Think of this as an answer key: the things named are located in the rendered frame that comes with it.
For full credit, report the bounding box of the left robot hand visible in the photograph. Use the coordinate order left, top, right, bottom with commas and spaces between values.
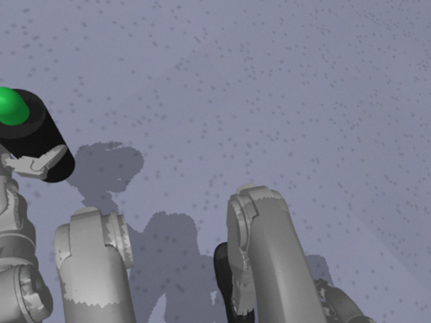
0, 144, 67, 180

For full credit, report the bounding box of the bottle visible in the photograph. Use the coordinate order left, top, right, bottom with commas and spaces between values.
0, 87, 75, 183

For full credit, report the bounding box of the right robot hand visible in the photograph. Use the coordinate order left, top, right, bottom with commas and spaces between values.
314, 278, 364, 323

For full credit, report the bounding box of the left robot arm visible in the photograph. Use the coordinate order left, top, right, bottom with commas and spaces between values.
0, 174, 53, 323

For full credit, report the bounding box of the right robot foot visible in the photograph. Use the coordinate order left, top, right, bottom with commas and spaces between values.
213, 242, 255, 323

